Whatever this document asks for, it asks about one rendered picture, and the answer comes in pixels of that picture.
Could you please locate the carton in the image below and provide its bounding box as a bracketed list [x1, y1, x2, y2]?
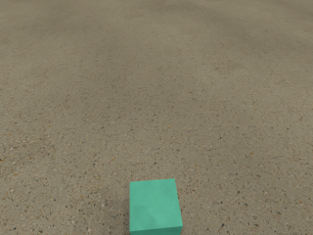
[129, 178, 183, 235]

